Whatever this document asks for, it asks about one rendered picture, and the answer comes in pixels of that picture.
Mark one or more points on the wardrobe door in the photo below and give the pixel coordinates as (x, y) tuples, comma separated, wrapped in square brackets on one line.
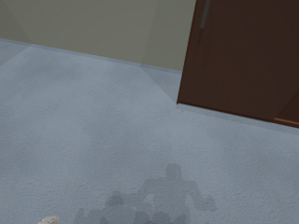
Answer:
[(246, 58), (291, 110)]

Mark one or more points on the handle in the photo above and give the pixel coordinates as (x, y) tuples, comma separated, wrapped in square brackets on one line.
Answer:
[(203, 21)]

